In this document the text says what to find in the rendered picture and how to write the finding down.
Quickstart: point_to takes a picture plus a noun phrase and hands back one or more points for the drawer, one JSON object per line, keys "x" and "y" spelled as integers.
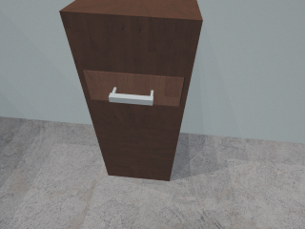
{"x": 167, "y": 90}

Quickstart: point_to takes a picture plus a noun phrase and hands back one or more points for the cabinet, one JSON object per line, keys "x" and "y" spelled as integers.
{"x": 152, "y": 37}

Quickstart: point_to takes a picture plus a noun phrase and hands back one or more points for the handle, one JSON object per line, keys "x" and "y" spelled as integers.
{"x": 131, "y": 98}

